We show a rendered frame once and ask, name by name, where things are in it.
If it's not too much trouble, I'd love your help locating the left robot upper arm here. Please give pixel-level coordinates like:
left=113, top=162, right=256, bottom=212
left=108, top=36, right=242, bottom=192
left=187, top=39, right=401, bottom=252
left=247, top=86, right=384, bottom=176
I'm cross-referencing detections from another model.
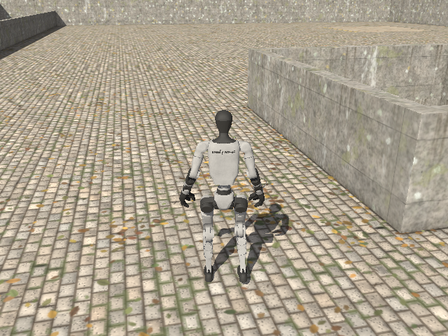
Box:
left=189, top=141, right=209, bottom=179

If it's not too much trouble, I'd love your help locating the right robot upper arm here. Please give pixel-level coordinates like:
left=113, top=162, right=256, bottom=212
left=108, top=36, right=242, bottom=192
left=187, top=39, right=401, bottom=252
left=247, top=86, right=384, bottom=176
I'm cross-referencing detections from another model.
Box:
left=238, top=141, right=257, bottom=179

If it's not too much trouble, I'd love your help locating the robot right foot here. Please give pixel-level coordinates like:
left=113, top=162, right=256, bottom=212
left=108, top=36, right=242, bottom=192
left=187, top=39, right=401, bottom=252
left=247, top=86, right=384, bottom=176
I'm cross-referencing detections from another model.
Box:
left=237, top=265, right=248, bottom=283

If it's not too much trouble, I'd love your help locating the robot right hand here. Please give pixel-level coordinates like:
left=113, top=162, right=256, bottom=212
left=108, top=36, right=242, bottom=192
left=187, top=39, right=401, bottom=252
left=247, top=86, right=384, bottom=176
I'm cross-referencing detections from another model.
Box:
left=248, top=192, right=265, bottom=207

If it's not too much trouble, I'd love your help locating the robot right thigh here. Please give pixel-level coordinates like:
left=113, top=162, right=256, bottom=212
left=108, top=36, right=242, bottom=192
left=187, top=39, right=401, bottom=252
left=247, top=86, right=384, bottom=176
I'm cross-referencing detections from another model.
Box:
left=233, top=195, right=248, bottom=237

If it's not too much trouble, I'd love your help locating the robot left hand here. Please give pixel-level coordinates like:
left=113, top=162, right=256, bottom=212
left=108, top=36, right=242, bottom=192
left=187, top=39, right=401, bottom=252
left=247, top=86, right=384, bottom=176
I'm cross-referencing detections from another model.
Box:
left=179, top=191, right=195, bottom=207

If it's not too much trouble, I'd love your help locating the right robot forearm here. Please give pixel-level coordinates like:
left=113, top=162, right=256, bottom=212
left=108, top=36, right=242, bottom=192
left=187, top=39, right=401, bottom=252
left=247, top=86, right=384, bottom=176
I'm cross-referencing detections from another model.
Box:
left=250, top=168, right=263, bottom=195

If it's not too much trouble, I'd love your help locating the left robot forearm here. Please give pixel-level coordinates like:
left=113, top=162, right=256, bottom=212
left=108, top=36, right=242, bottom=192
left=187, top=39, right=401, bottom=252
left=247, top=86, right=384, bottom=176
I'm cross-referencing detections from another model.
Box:
left=182, top=168, right=196, bottom=195

